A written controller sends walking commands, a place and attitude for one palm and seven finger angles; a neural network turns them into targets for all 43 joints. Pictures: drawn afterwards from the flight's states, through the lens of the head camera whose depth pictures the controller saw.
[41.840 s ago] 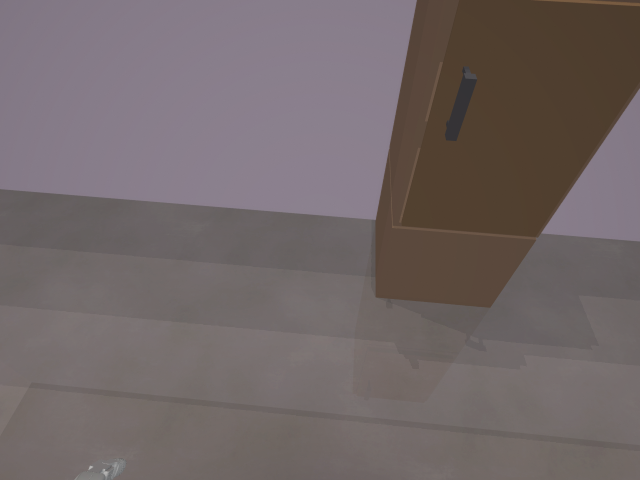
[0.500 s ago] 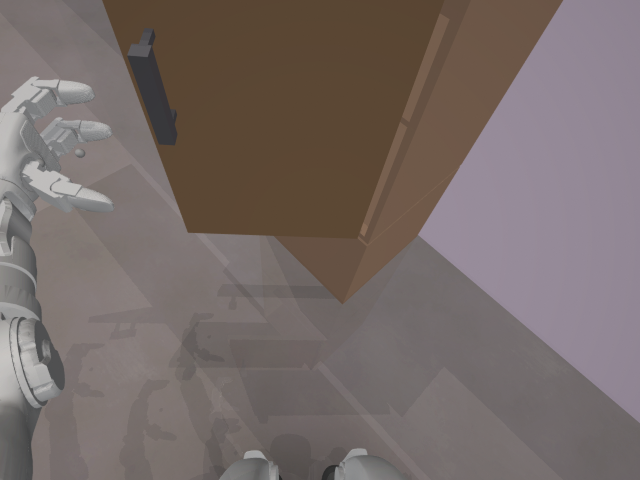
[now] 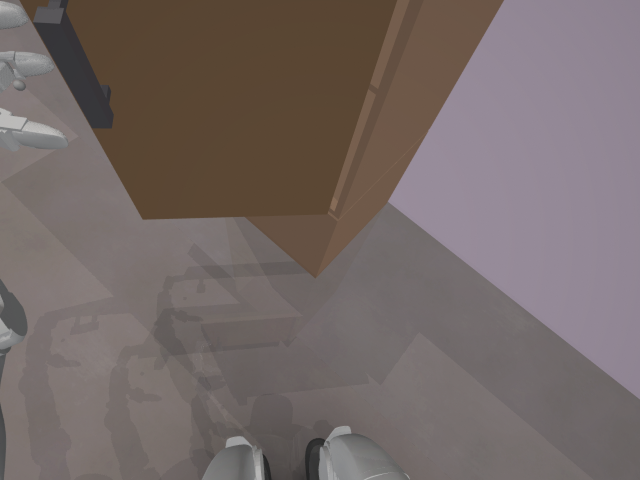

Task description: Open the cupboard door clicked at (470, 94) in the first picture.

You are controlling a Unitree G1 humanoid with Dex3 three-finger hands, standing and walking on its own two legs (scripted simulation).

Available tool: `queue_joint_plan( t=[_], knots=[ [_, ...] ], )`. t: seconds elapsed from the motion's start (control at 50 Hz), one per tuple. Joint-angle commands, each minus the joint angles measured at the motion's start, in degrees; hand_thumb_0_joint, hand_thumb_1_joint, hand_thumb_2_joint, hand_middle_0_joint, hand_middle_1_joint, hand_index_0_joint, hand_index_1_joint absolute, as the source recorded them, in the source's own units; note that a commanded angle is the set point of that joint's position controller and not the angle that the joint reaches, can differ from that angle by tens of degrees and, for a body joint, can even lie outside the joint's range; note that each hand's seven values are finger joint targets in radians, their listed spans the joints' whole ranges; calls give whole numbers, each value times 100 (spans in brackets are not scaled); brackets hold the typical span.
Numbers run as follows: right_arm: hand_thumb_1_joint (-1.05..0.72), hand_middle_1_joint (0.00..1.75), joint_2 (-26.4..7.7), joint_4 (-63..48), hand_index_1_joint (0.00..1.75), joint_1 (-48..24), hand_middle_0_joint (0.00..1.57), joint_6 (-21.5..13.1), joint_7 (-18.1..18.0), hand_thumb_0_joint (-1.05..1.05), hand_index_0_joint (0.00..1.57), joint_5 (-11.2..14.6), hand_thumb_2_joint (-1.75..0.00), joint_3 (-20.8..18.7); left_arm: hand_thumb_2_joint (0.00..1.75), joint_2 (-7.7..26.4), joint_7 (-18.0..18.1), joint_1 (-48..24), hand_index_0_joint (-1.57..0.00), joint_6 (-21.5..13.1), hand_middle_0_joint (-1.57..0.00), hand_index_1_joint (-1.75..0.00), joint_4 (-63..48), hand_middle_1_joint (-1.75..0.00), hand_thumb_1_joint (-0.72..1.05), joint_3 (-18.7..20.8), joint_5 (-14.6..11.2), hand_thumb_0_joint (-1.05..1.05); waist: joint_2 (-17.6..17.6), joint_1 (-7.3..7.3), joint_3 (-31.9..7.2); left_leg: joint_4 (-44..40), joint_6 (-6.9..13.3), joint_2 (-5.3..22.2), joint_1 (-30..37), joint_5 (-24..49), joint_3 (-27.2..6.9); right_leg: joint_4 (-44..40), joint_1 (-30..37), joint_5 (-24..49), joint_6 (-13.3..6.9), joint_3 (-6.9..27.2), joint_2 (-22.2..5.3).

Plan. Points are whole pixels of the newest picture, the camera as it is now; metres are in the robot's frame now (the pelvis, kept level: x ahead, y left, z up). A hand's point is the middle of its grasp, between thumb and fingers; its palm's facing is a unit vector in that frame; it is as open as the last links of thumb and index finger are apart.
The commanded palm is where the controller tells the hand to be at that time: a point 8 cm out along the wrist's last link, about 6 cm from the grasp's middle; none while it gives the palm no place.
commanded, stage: move the hooked fingers beside the handle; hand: left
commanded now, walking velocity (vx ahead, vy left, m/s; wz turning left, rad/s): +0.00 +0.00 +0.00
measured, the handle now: (82, 63) +0.58 +0.21 +0.11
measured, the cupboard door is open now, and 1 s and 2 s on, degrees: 47 47 47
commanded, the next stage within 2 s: slide the fingers in behind the handle in 0.70 s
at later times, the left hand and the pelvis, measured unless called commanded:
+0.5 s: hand (9, 104) +0.51 +0.27 +0.11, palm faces +0.01 -1.00 +0.01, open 14.0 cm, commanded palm +0.50 +0.31 +0.10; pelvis +0.01 -0.01 +0.00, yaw +0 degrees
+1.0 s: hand (20, 99) +0.52 +0.26 +0.11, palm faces -0.01 -1.00 +0.01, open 14.0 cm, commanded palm +0.50 +0.29 +0.10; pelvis +0.00 +0.00 +0.00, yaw +0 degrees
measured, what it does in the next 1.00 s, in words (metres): stands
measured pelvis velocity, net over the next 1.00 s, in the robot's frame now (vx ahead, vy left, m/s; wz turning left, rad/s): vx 0.00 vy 0.00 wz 0.00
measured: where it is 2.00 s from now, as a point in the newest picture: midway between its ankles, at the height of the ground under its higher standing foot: outside the picture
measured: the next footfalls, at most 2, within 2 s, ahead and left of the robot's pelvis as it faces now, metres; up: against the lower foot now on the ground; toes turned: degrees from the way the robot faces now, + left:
none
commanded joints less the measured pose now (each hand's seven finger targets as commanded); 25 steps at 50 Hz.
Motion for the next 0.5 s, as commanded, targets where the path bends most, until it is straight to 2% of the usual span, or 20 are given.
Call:
queue_joint_plan(
  t=[0.0,0.02,0.06,0.1,0.14,0.16,0.2,0.22,0.24,0.26,0.28,0.32,0.34,0.36,0.42,0.44,0.46,0.48],
  knots=[
    [-90,30,-1200,-195,30,1194,20,18,-92,0,20,-18,-90,-463,30,1722,-32,-1954,-30,-265,-30,-120,-1091,-120,-50,304,-110,0,979,163,-2853,-405,-477,294,2699,3507,-816,-278,665,1819,54,323,31],
    [-90,30,-1199,-249,30,1180,20,30,-94,0,20,-8,-90,-467,30,1855,-25,-1808,-30,-240,-30,-120,-1121,-120,-50,396,-76,0,1024,229,-2837,-419,-437,268,2517,3405,-745,-271,818,1894,50,352,19],
    [-90,30,-1176,-284,30,1166,20,55,-82,0,20,-4,-90,-456,30,1864,-19,-1869,-30,-275,-30,-120,-1273,-120,-50,393,-90,0,1044,220,-2858,-420,-410,258,2468,3367,-696,-266,905,2010,54,365,29],
    [-90,30,-1182,-331,30,1156,20,62,-77,0,20,0,-90,-493,30,2028,-18,-1714,-30,-326,-30,-120,-1478,-120,-50,537,-84,0,1068,282,-2940,-435,-401,257,2467,3383,-664,-276,1060,2093,54,389,30],
    [-90,30,-1149,-333,30,1112,20,79,-61,0,20,7,-90,-482,30,1810,-67,-1914,-30,-425,-30,-120,-1730,-120,-50,418,-194,0,1246,235,-2953,-423,-390,250,2608,3411,-655,-283,1009,2113,32,396,45],
    [-90,30,-1156,-301,30,1105,20,83,-60,0,20,14,-90,-504,30,1893,-82,-1938,-30,-458,-30,-120,-1752,-120,-50,487,-206,0,1305,240,-3009,-419,-406,266,2721,3461,-675,-307,976,2103,40,401,52],
    [-90,30,-1164,-265,30,1099,20,72,-68,0,20,22,-90,-515,30,1869,-126,-1841,-30,-436,-30,-120,-1632,-120,-50,501,-254,0,1094,195,-2911,-418,-361,263,2608,3383,-654,-333,1056,2166,57,412,54],
    [-90,30,-1168,-273,30,1089,20,63,-75,0,20,31,-90,-522,30,1987,-127,-1718,-30,-416,-30,-120,-1571,-120,-50,584,-229,0,1124,256,-2853,-440,-356,244,2534,3345,-649,-344,1108,2142,46,420,45],
    [-90,30,-1132,-262,30,1074,20,81,-72,0,20,37,-90,-477,30,1699,-155,-1923,-30,-440,-30,-120,-1712,-120,-50,346,-271,0,1379,185,-2882,-431,-378,243,2739,3506,-652,-334,957,2162,35,406,45],
    [-90,30,-1132,-223,30,1066,20,86,-64,0,20,34,-90,-493,30,1728,-155,-1909,-30,-440,-30,-120,-1693,-120,-50,375,-262,0,1326,215,-2894,-428,-413,266,2856,3572,-714,-348,880,2100,43,377,57],
    [-90,30,-1122,-223,30,1036,20,94,-61,0,20,43,-90,-496,30,1642,-165,-1813,-30,-432,-30,-120,-1677,-120,-50,319,-273,0,1424,221,-2840,-429,-431,269,2936,3658,-717,-369,819,2082,39,375,58],
    [-90,30,-1109,-207,30,990,20,112,-65,0,20,60,-90,-488,30,1349,-181,-1712,-30,-363,-30,-120,-1455,-120,-50,118,-303,0,1150,130,-2575,-439,-382,270,2796,3351,-691,-419,688,1929,62,363,57],
    [-90,30,-1117,-187,30,990,20,104,-86,0,20,61,-90,-472,30,1377,-179,-1845,-30,-366,-30,-120,-1442,-120,-50,137,-347,0,1113,101,-2464,-455,-368,257,2724,3346,-710,-414,722,1954,41,359,48],
    [-90,30,-1131,-195,30,971,20,103,-87,0,20,63,-90,-479,30,1415,-180,-1926,-30,-374,-30,-120,-1526,-120,-50,141,-340,0,1188,121,-2610,-458,-370,250,2755,3270,-698,-401,749,1943,56,377,35],
    [-90,30,-1142,-225,30,919,20,72,-110,0,20,78,-90,-449,30,1525,-141,-1841,-30,-309,-30,-120,-1234,-120,-50,165,-285,0,920,111,-2373,-473,-327,224,2353,2874,-677,-394,824,1817,55,397,15],
    [-90,30,-1129,-222,30,918,20,61,-122,0,20,73,-90,-434,30,1471,-118,-2059,-30,-374,-30,-120,-1420,-120,-50,110,-300,0,1101,82,-2438,-457,-348,218,2501,3036,-694,-356,757,1865,35,388,10],
    [-90,30,-1134,-222,30,914,20,64,-114,0,20,61,-90,-447,30,1516,-99,-2115,-30,-423,-30,-120,-1545,-120,-50,121,-251,0,1308,135,-2651,-436,-417,239,2725,3217,-749,-314,648,1833,35,366,9],
    [-90,30,-1132,-215,30,899,20,53,-108,0,20,58,-90,-446,30,1499,-76,-2129,-30,-439,-30,-120,-1504,-120,-50,112,-249,0,1366,117,-2678,-402,-439,250,2820,3236,-757,-321,553,1769,33,372,14]
  ],
)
